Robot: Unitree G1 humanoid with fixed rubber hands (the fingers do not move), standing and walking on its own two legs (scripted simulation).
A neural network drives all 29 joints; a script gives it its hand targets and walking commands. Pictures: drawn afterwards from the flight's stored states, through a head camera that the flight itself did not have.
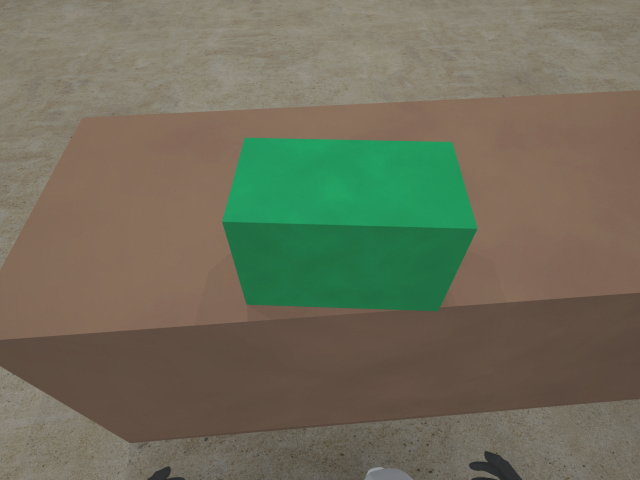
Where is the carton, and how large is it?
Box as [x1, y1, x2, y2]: [222, 138, 476, 310]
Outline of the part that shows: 244,138 222,222 247,304 418,310 438,309 476,230 475,222 451,142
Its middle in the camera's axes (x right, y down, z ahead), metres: +0.04 -0.02 +0.59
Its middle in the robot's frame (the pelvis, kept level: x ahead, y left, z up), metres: +0.46 -0.03 +0.02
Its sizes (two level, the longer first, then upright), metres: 0.306 0.168 0.200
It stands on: a pedestal, 0.67 m high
